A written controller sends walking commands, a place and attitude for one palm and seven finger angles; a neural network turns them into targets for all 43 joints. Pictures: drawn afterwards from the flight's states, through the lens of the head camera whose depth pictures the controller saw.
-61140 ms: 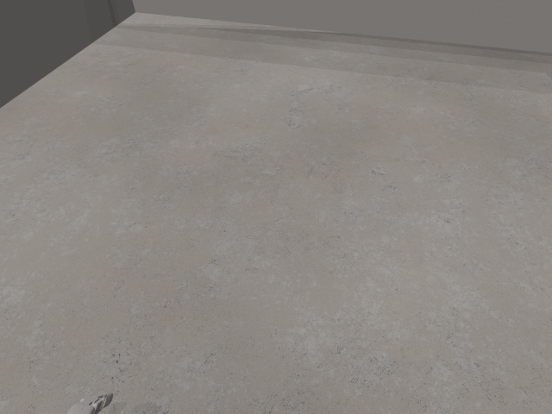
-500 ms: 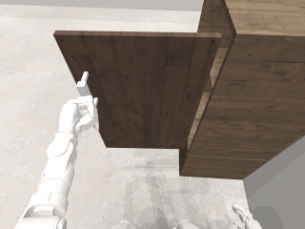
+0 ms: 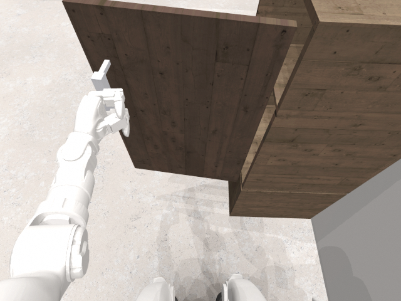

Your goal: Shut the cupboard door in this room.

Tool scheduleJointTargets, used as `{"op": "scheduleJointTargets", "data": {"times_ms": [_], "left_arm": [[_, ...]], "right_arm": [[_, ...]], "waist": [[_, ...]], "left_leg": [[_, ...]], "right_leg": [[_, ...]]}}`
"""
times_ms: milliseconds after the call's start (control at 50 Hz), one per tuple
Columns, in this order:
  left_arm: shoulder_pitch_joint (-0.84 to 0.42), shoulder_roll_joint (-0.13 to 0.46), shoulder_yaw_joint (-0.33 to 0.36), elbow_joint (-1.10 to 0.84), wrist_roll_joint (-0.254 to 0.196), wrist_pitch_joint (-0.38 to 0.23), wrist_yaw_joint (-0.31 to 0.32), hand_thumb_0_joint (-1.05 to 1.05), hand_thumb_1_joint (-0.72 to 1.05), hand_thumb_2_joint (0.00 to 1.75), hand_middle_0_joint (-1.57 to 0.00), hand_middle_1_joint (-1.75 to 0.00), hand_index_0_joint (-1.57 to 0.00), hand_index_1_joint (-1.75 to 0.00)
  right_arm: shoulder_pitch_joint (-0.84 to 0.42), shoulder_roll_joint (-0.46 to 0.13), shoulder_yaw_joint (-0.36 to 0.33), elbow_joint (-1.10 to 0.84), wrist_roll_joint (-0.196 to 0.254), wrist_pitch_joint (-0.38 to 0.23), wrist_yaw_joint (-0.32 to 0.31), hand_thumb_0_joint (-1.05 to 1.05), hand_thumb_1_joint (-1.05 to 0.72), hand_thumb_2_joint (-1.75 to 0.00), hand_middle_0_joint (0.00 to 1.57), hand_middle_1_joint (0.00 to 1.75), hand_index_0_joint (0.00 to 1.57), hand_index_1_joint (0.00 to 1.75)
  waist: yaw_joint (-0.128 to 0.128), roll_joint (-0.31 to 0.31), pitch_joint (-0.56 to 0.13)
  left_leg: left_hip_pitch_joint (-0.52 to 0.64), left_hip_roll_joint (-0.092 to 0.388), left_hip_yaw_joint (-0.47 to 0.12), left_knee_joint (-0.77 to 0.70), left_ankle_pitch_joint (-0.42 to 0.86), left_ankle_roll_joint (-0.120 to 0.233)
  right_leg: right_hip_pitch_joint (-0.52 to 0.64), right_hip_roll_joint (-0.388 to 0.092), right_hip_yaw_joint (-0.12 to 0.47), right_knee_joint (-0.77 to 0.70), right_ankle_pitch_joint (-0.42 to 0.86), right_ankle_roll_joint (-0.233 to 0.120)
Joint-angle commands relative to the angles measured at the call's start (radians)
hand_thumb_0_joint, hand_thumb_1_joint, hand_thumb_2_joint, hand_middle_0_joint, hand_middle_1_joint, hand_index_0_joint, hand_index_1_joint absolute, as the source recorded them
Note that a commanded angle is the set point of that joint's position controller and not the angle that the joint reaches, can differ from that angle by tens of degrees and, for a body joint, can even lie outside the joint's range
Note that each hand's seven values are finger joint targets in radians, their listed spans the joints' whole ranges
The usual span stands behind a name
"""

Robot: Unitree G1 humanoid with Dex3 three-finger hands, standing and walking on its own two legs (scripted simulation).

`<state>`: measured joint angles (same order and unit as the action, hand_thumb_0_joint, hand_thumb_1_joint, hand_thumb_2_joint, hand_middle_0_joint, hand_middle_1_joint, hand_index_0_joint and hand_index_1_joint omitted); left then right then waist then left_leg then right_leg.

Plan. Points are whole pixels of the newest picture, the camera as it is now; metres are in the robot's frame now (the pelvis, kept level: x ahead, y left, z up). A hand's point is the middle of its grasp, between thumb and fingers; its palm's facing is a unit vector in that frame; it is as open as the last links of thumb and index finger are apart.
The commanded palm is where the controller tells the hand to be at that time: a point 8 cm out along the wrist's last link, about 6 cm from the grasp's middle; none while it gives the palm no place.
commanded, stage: push the door shut along its arc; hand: left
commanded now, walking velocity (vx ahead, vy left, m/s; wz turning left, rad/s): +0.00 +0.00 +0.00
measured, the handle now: (110, 92) +0.53 +0.18 +0.07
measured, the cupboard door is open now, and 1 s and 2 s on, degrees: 84 69 61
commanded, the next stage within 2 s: pull the fist back off the door in 1.20 s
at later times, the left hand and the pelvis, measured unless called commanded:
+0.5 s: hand (143, 95) +0.52 +0.11 +0.07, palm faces -0.31 -0.95 -0.03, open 3.1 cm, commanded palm +0.52 +0.14 +0.08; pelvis +0.00 +0.01 -0.01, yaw -1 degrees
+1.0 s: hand (160, 80) +0.56 +0.07 +0.08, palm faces -0.41 -0.91 -0.03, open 3.0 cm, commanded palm +0.57 +0.10 +0.08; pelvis +0.01 +0.00 -0.03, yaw -2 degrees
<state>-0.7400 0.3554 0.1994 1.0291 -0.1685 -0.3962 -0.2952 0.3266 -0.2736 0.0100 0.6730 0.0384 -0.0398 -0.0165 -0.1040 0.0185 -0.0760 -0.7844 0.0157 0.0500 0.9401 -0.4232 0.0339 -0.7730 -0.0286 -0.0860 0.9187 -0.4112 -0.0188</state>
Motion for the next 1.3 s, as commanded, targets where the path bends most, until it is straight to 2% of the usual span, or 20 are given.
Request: {"op": "scheduleJointTargets", "data": {"times_ms": [0, 60, 180, 200, 240, 280, 400, 440, 460, 560, 580, 600, 660, 800, 880, 900, 960, 1060, 1120, 1280], "left_arm": [[-0.563, 0.157, 0.008, -0.18, 0.004, -0.058, -0.032, 0.0, 0.9, 0.9, -1.3, -1.5, -1.3, -1.5], [-0.615, 0.19, 0.026, -0.159, 0.011, -0.056, -0.04, 0.0, 0.9, 0.9, -1.3, -1.5, -1.3, -1.5], [-0.674, 0.172, 0.005, -0.131, 0.013, -0.047, -0.075, 0.0, 0.9, 0.9, -1.3, -1.5, -1.3, -1.5], [-0.663, 0.197, 0.029, -0.095, 0.015, -0.04, -0.074, 0.0, 0.9, 0.9, -1.3, -1.5, -1.3, -1.5], [-0.719, 0.172, 0.006, -0.071, 0.015, -0.028, -0.078, 0.0, 0.9, 0.9, -1.3, -1.5, -1.3, -1.5], [-0.762, 0.212, 0.026, -0.062, 0.026, -0.024, -0.077, 0.0, 0.9, 0.9, -1.3, -1.5, -1.3, -1.5], [-0.815, 0.271, 0.062, -0.04, 0.046, -0.005, -0.084, 0.0, 0.9, 0.9, -1.3, -1.5, -1.3, -1.5], [-0.842, 0.233, 0.029, -0.041, 0.051, -0.002, -0.094, 0.0, 0.9, 0.9, -1.3, -1.5, -1.3, -1.5], [-0.838, 0.259, 0.047, -0.039, 0.058, 0.002, -0.097, 0.0, 0.9, 0.9, -1.3, -1.5, -1.3, -1.5], [-0.865, 0.294, 0.077, -0.05, 0.051, 0.029, -0.117, 0.0, 0.9, 0.9, -1.3, -1.5, -1.3, -1.5], [-0.838, 0.306, 0.094, -0.031, 0.049, 0.041, -0.119, 0.0, 0.9, 0.9, -1.3, -1.5, -1.3, -1.5], [-0.843, 0.313, 0.099, -0.016, 0.051, 0.049, -0.119, 0.0, 0.9, 0.9, -1.3, -1.5, -1.3, -1.5], [-0.85, 0.338, 0.117, -0.004, 0.061, 0.057, -0.116, 0.0, 0.9, 0.9, -1.3, -1.5, -1.3, -1.5], [-0.924, 0.304, 0.072, 0.037, 0.082, 0.07, -0.122, 0.0, 0.9, 0.9, -1.3, -1.5, -1.3, -1.5], [-0.992, 0.32, 0.066, 0.038, 0.086, 0.073, -0.141, 0.0, 0.9, 0.9, -1.3, -1.5, -1.3, -1.5], [-1.02, 0.286, 0.038, 0.038, 0.084, 0.078, -0.146, 0.0, 0.9, 0.9, -1.3, -1.5, -1.3, -1.5], [-1.072, 0.231, -0.006, 0.021, 0.082, 0.081, -0.157, 0.0, 0.9, 0.9, -1.3, -1.5, -1.3, -1.5], [-1.126, 0.196, -0.029, 0.039, 0.073, 0.107, -0.163, 0.0, 0.9, 0.9, -1.3, -1.5, -1.3, -1.5], [-1.182, 0.216, -0.025, 0.077, 0.08, 0.13, -0.156, 0.0, 0.9, 0.9, -1.3, -1.5, -1.3, -1.5], [-1.262, 0.232, -0.028, 0.092, 0.088, 0.133, -0.169, 0.0, 0.9, 0.9, -1.3, -1.5, -1.3, -1.5]], "right_arm": [[0.106, -0.161, -0.055, -0.072, -0.007, -0.03, -0.014, 0.0, -0.9, -0.9, 0.2, 0.3, 0.2, 0.3], [0.125, -0.165, -0.052, -0.069, -0.01, -0.027, -0.013, 0.0, -0.9, -0.9, 0.2, 0.3, 0.2, 0.3], [0.153, -0.172, -0.054, -0.066, -0.017, -0.021, -0.008, 0.0, -0.9, -0.9, 0.2, 0.3, 0.2, 0.3], [0.161, -0.176, -0.054, -0.064, -0.017, -0.019, -0.009, 0.0, -0.9, -0.9, 0.2, 0.3, 0.2, 0.3], [0.174, -0.176, -0.053, -0.058, -0.016, -0.019, -0.011, 0.0, -0.9, -0.9, 0.2, 0.3, 0.2, 0.3], [0.184, -0.183, -0.053, -0.054, -0.019, -0.018, -0.011, 0.0, -0.9, -0.9, 0.2, 0.3, 0.2, 0.3], [0.217, -0.185, -0.049, -0.054, -0.028, -0.018, -0.008, 0.0, -0.9, -0.9, 0.2, 0.3, 0.2, 0.3], [0.228, -0.183, -0.05, -0.057, -0.03, -0.018, -0.006, 0.0, -0.9, -0.9, 0.2, 0.3, 0.2, 0.3], [0.234, -0.187, -0.052, -0.052, -0.033, -0.015, -0.004, 0.0, -0.9, -0.9, 0.2, 0.3, 0.2, 0.3], [0.258, -0.192, -0.055, -0.057, -0.039, -0.008, -0.002, 0.0, -0.9, -0.9, 0.2, 0.3, 0.2, 0.3], [0.259, -0.192, -0.054, -0.062, -0.04, -0.006, -0.002, 0.0, -0.9, -0.9, 0.2, 0.3, 0.2, 0.3], [0.262, -0.192, -0.053, -0.062, -0.039, -0.004, -0.004, 0.0, -0.9, -0.9, 0.2, 0.3, 0.2, 0.3], [0.268, -0.191, -0.05, -0.066, -0.042, -0.001, -0.004, 0.0, -0.9, -0.9, 0.2, 0.3, 0.2, 0.3], [0.287, -0.192, -0.053, -0.058, -0.048, 0.006, -0.003, 0.0, -0.9, -0.9, 0.2, 0.3, 0.2, 0.3], [0.295, -0.194, -0.053, -0.046, -0.049, 0.002, -0.01, 0.0, -0.9, -0.9, 0.2, 0.3, 0.2, 0.3], [0.297, -0.191, -0.053, -0.038, -0.052, -0.002, -0.011, 0.0, -0.9, -0.9, 0.2, 0.3, 0.2, 0.3], [0.295, -0.192, -0.055, -0.018, -0.055, -0.011, -0.012, 0.0, -0.9, -0.9, 0.2, 0.3, 0.2, 0.3], [0.296, -0.193, -0.056, 0.002, -0.059, -0.022, -0.015, 0.0, -0.9, -0.9, 0.2, 0.3, 0.2, 0.3], [0.293, -0.197, -0.05, 0.014, -0.061, -0.028, -0.021, 0.0, -0.9, -0.9, 0.2, 0.3, 0.2, 0.3], [0.293, -0.2, -0.044, 0.031, -0.068, -0.051, -0.024, 0.0, -0.9, -0.9, 0.2, 0.3, 0.2, 0.3]], "waist": [[-0.075, 0.041, -0.415], [-0.086, 0.042, -0.434], [-0.103, 0.083, -0.463], [-0.101, 0.064, -0.445], [-0.13, 0.044, -0.414], [-0.134, 0.058, -0.417], [-0.141, 0.096, -0.488], [-0.151, 0.127, -0.506], [-0.141, 0.135, -0.521], [-0.146, 0.133, -0.575], [-0.136, 0.121, -0.571], [-0.147, 0.095, -0.552], [-0.14, 0.107, -0.542], [-0.182, 0.089, -0.5], [-0.194, 0.109, -0.545], [-0.208, 0.121, -0.539], [-0.212, 0.193, -0.574], [-0.236, 0.168, -0.595], [-0.26, 0.148, -0.544], [-0.274, 0.191, -0.593]], "left_leg": [[0.296, -0.005, -0.099, -0.098, 0.238, -0.005], [0.291, -0.004, -0.106, -0.09, 0.244, -0.002], [0.332, 0.001, -0.12, -0.07, 0.286, -0.005], [0.316, 0.003, -0.125, -0.07, 0.275, -0.006], [0.296, 0.004, -0.128, -0.061, 0.262, 0.002], [0.284, 0.006, -0.131, -0.058, 0.241, 0.0], [0.289, 0.007, -0.136, -0.024, 0.302, 0.002], [0.316, 0.008, -0.142, -0.008, 0.345, 0.003], [0.328, 0.012, -0.148, -0.003, 0.363, -0.003], [0.346, 0.013, -0.147, 0.013, 0.427, -0.001], [0.323, 0.009, -0.141, 0.012, 0.421, 0.0], [0.295, 0.009, -0.134, 0.014, 0.405, 0.004], [0.272, 0.006, -0.126, 0.025, 0.412, 0.005], [0.233, 0.009, -0.122, 0.049, 0.383, 0.01], [0.237, 0.006, -0.122, 0.071, 0.4, 0.012], [0.247, 0.007, -0.124, 0.073, 0.402, 0.014], [0.326, 0.013, -0.145, 0.09, 0.442, 0.008], [0.324, 0.009, -0.146, 0.107, 0.446, 0.015], [0.232, 0.006, -0.132, 0.121, 0.353, 0.021], [0.224, 0.004, -0.13, 0.156, 0.371, 0.024]], "right_leg": [[0.068, 0.038, 0.062, -0.112, 0.217, -0.007], [0.061, 0.042, 0.061, -0.105, 0.217, -0.007], [0.0, 0.048, 0.052, -0.091, 0.222, -0.011], [-0.005, 0.051, 0.049, -0.091, 0.21, -0.014], [-0.036, 0.053, 0.045, -0.089, 0.201, -0.011], [-0.053, 0.054, 0.048, -0.087, 0.178, -0.01], [-0.061, 0.057, 0.049, -0.062, 0.216, -0.011], [-0.096, 0.061, 0.044, -0.046, 0.233, -0.014], [-0.099, 0.062, 0.043, -0.043, 0.236, -0.014], [-0.077, 0.069, 0.041, -0.035, 0.292, -0.015], [-0.056, 0.07, 0.043, -0.036, 0.299, -0.015], [-0.048, 0.07, 0.044, -0.04, 0.304, -0.012], [-0.046, 0.073, 0.047, -0.033, 0.317, -0.012], [-0.103, 0.078, 0.046, -0.027, 0.295, -0.006], [-0.101, 0.081, 0.05, -0.015, 0.313, -0.01], [-0.121, 0.081, 0.046, -0.013, 0.309, -0.01], [-0.203, 0.083, 0.037, -0.002, 0.284, -0.015], [-0.22, 0.089, 0.031, 0.005, 0.284, -0.015], [-0.222, 0.088, 0.032, 0.002, 0.244, -0.014], [-0.243, 0.094, 0.029, 0.031, 0.247, -0.02]]}}
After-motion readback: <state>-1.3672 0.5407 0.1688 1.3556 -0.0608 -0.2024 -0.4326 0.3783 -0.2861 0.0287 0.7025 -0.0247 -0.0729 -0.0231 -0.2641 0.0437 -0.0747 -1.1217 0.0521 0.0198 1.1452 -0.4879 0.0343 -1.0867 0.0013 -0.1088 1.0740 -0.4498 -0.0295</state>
